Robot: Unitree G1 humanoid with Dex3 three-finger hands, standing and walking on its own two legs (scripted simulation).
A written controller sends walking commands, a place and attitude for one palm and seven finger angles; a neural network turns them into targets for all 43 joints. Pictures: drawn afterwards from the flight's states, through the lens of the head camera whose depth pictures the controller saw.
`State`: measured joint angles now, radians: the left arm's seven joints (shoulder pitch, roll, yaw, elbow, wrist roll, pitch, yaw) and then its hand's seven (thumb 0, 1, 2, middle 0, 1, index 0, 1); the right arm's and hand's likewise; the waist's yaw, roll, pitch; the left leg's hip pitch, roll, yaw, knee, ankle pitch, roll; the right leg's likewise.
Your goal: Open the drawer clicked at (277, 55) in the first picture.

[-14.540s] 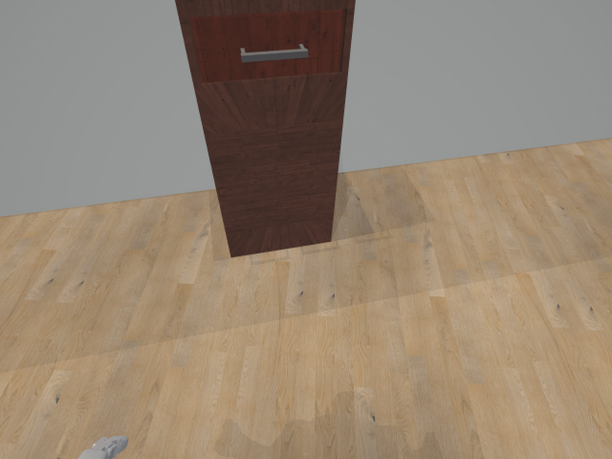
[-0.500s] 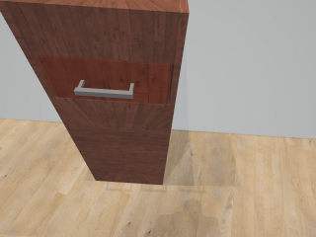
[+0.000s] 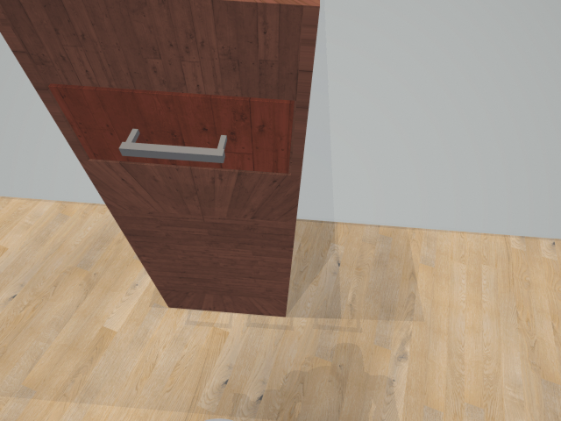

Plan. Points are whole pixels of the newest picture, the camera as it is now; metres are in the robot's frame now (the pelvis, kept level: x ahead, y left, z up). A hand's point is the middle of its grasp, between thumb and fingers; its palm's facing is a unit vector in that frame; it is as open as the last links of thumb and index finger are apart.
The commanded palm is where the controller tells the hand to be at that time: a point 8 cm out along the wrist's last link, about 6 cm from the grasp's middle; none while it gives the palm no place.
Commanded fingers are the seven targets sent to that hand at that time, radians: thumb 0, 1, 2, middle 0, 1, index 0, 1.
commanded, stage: come to a stop and stand still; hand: left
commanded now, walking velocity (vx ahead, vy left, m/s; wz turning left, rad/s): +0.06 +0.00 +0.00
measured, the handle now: (175, 145) +0.51 +0.23 +0.08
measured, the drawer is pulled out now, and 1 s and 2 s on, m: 0.00 0.00 0.00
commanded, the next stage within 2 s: look again from close up in 0.46 s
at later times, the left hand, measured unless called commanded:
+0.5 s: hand out of the picture -0.03 +0.17 -0.17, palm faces +0.03 -0.99 -0.16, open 7.4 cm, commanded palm none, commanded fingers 0.00 0.90 0.90 -0.20 -0.30 -0.20 -0.30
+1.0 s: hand out of the picture +0.00 +0.21 -0.16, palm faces +0.01 -0.97 -0.25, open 7.4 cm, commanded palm none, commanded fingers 0.00 0.90 0.90 -0.20 -0.30 -0.20 -0.30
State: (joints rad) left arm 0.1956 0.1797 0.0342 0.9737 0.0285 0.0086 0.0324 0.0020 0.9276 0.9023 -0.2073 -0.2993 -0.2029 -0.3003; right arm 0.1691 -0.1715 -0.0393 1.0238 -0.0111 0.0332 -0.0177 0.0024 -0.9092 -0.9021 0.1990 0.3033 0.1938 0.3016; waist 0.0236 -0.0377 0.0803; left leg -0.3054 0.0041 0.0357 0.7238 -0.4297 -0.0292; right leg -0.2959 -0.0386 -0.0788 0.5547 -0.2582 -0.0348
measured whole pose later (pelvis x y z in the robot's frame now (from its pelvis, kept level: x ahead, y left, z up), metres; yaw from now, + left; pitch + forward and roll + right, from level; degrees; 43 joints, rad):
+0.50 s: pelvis -0.02 +0.01 +0.01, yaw +0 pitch -1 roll +1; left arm 0.30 0.12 -0.01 1.11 0.01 0.01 0.03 0.01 0.91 0.90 -0.20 -0.30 -0.20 -0.30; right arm 0.25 -0.16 0.00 1.11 -0.01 0.00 -0.03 0.00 -0.93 -0.90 0.20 0.30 0.20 0.30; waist 0.01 -0.01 0.04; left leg -0.19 -0.01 0.06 0.43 -0.22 0.02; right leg -0.16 -0.02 -0.03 0.47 -0.29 0.00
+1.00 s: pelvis -0.04 +0.02 +0.00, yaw +0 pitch -3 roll +0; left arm 0.28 0.20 -0.01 1.00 0.01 0.00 0.03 0.01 0.91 0.90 -0.20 -0.30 -0.20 -0.30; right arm 0.26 -0.20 0.00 1.03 -0.02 0.00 -0.02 0.00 -0.91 -0.90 0.20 0.30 0.20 0.30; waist 0.00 0.01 0.00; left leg -0.22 0.00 0.05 0.50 -0.23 0.02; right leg -0.17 -0.01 -0.03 0.51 -0.27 0.00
